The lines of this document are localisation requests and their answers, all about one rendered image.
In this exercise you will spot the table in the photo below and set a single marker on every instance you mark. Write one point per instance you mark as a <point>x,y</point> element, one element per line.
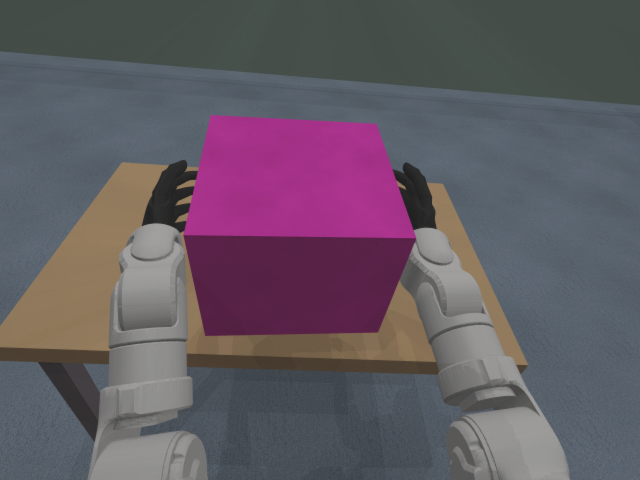
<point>62,320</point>

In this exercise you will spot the robot left upper arm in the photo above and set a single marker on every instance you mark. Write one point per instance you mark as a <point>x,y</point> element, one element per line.
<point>177,455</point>

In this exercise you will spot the robot left hand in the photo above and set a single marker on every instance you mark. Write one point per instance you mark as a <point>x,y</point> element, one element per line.
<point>161,206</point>

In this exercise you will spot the robot right forearm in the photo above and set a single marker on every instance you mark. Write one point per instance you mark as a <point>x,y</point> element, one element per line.
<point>474,372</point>

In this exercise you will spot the carton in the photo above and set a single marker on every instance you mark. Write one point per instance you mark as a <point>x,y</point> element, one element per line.
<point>295,227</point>

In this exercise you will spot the robot right upper arm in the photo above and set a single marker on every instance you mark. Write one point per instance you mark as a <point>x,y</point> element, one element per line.
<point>506,444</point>

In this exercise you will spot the robot left forearm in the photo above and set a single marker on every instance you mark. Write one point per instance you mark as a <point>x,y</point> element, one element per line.
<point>148,328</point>

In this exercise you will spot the robot right hand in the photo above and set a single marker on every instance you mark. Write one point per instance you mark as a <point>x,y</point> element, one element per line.
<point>417,197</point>

